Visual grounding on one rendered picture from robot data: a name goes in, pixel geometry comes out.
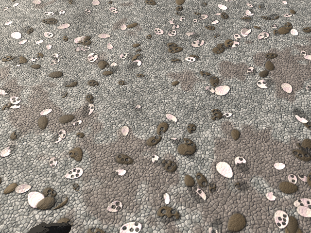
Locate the robot left hand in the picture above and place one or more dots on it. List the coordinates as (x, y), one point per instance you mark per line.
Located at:
(55, 227)

